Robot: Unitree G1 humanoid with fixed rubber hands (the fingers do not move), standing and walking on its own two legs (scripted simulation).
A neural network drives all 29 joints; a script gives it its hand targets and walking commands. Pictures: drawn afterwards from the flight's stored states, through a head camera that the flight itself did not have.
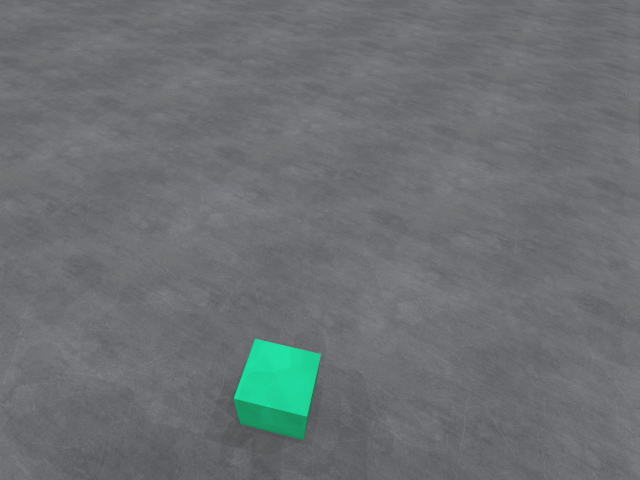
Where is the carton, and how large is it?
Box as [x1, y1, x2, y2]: [234, 339, 320, 439]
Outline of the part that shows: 255,339 234,396 240,423 303,439 316,383 320,354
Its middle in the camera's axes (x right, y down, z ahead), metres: -0.12 +0.43 +1.13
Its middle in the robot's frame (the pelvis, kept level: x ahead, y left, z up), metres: +0.49 +0.10 -0.67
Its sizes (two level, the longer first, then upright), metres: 0.195 0.175 0.208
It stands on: the floor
